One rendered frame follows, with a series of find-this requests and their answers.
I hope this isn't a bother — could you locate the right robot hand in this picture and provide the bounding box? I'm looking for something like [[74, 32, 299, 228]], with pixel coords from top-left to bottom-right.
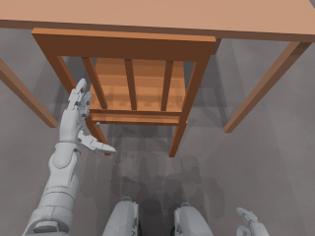
[[236, 207, 270, 236]]

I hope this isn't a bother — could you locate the table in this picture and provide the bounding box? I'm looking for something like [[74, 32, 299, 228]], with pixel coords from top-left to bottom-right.
[[0, 0, 315, 134]]

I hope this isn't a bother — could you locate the left robot forearm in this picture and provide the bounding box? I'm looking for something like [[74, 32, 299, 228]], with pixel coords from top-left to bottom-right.
[[22, 142, 82, 236]]

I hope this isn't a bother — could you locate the chair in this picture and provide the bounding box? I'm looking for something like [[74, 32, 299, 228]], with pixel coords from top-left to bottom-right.
[[31, 28, 216, 157]]

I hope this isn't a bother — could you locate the right robot thigh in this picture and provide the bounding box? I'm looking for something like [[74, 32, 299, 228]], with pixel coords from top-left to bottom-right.
[[174, 206, 214, 236]]

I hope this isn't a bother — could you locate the robot left shin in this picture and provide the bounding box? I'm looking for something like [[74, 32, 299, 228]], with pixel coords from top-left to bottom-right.
[[121, 197, 138, 236]]

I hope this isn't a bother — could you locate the left robot hand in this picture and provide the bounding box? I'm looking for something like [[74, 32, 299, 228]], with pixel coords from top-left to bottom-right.
[[59, 78, 116, 154]]

